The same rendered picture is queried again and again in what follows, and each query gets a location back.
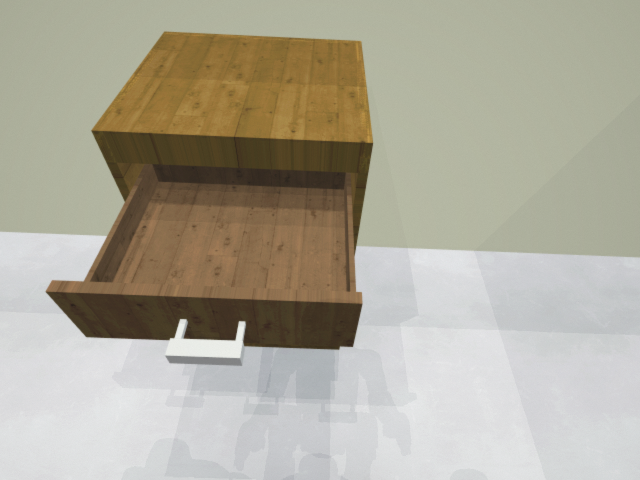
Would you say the cabinet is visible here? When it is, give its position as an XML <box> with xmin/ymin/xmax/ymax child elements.
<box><xmin>91</xmin><ymin>31</ymin><xmax>373</xmax><ymax>350</ymax></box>

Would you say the handle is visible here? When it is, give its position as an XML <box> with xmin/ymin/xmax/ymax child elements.
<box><xmin>165</xmin><ymin>319</ymin><xmax>246</xmax><ymax>366</ymax></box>

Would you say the drawer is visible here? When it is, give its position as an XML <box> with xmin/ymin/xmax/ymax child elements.
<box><xmin>45</xmin><ymin>164</ymin><xmax>363</xmax><ymax>347</ymax></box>

